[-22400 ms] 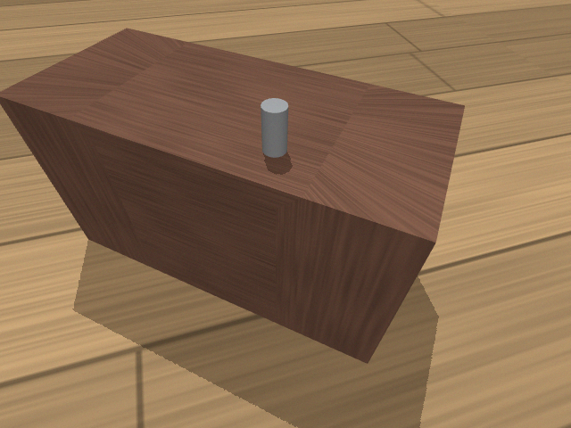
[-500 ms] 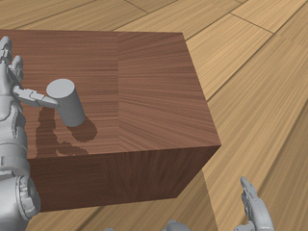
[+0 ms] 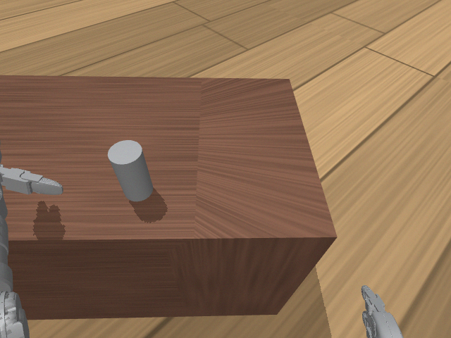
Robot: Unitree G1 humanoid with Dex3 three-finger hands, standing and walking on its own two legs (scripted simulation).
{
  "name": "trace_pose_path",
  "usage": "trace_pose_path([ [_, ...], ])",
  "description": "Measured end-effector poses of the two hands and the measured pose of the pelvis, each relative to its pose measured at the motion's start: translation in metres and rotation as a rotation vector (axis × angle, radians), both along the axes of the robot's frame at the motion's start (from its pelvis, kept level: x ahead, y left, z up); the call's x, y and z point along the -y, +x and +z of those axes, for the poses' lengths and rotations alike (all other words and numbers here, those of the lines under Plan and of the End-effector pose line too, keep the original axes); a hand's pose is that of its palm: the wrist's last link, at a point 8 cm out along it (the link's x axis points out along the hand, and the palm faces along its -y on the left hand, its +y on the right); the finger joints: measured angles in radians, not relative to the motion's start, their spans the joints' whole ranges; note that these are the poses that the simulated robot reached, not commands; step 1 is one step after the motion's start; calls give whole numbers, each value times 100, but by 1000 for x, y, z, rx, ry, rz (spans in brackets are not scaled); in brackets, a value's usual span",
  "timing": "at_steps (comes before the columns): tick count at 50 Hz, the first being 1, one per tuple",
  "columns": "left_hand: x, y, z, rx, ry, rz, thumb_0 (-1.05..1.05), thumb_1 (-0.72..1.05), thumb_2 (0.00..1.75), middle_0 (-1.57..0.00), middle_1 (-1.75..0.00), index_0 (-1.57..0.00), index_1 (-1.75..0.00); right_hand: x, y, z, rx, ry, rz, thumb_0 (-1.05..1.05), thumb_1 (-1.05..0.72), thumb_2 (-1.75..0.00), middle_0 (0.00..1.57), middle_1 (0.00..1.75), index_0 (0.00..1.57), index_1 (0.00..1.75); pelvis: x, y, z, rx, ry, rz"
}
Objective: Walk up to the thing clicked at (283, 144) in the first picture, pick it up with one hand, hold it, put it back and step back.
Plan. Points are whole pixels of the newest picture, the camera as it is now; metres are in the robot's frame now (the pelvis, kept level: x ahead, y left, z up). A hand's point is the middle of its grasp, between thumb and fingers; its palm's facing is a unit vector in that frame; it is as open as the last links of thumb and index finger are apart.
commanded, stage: sink last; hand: left
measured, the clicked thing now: (132, 172) +0.45 +0.18 +0.02
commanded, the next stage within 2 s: home in 0.86 s
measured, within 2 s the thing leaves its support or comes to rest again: neither
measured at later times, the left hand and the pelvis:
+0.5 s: hand (5, 305) +0.17 +0.26 +0.12, palm faces +0.37 -0.84 -0.40, open 17.5 cm; pelvis +0.00 -0.01 +0.01, yaw +2 degrees
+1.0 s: hand (5, 332) +0.15 +0.26 +0.10, palm faces +0.38 -0.83 -0.41, open 17.5 cm; pelvis -0.03 -0.01 +0.01, yaw +2 degrees
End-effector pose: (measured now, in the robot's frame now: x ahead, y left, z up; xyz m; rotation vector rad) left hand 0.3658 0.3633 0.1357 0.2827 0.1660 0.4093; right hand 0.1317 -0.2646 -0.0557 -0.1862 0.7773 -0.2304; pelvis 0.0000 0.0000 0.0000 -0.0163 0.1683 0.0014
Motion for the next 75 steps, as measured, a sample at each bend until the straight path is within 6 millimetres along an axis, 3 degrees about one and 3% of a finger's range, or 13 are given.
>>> trace_pose_path([
  [4,8,-31,-6,14,42,-8,-1,-57,6,-7,-4,-5,-5,-7,7,-5,1,22,19,-1,54,-7,6,6,6,5,-1,2,2,22,-2,5],
  [10,39,-93,-12,69,68,-57,-1,-57,5,-7,-4,-5,-5,-9,20,-1,49,26,3,-1,52,-7,6,6,6,5,-2,5,5,61,3,8],
  [14,54,-135,-4,112,80,-60,-1,-56,5,-7,-5,-6,-5,-4,24,3,68,12,-8,-1,52,-7,6,6,6,5,-1,6,6,86,6,11],
  [20,60,-193,10,129,141,-28,-1,-55,4,-7,-5,-6,-5,-1,25,6,87,5,-3,-1,52,-7,6,6,6,5,3,4,6,113,11,21],
  [25,71,-231,6,84,153,-28,-1,-54,4,-6,-5,-6,-5,-2,25,6,118,16,11,-1,52,-6,6,6,6,5,6,-1,5,128,15,27],
  [29,74,-250,-2,50,148,-18,-1,-54,3,-6,-5,-6,-5,0,22,6,134,13,21,-1,53,-6,6,6,6,5,9,-7,4,138,20,36],
  [43,56,-258,3,108,222,19,-1,-53,3,-6,-5,-6,-4,11,-5,3,134,-18,15,-1,52,-6,6,6,6,5,14,-24,5,164,27,32],
  [52,73,-254,-16,87,155,-43,-1,-55,4,-7,-6,-7,-6,9,-5,7,151,-31,20,-1,46,-10,7,7,7,7,10,-25,8,169,26,24],
  [56,78,-252,-22,88,134,-60,-1,-55,5,-7,-6,-7,-6,-6,1,8,155,-9,53,-1,32,-21,9,11,9,10,10,-23,9,170,24,25],
  [60,84,-249,-45,26,68,-64,-1,-55,6,-7,-6,-6,-5,-34,10,3,149,47,107,-1,11,-34,11,14,10,14,9,-21,10,165,23,26],
  [64,96,-251,-84,-108,-28,-70,-1,-56,5,-6,-5,-6,-5,-53,17,0,144,84,136,0,-9,-45,13,17,13,17,6,-18,10,154,22,27],
  [71,120,-250,-151,-348,-178,-98,-1,-58,4,-6,-5,-5,-4,-43,19,1,118,34,112,0,-49,-67,17,24,17,23,2,-13,10,137,21,26],
  [75,133,-240,-178,-433,-229,-131,-1,-58,3,-6,-4,-5,-4,-40,19,3,96,3,109,1,-68,-78,18,27,18,26,2,-11,9,128,18,24],
])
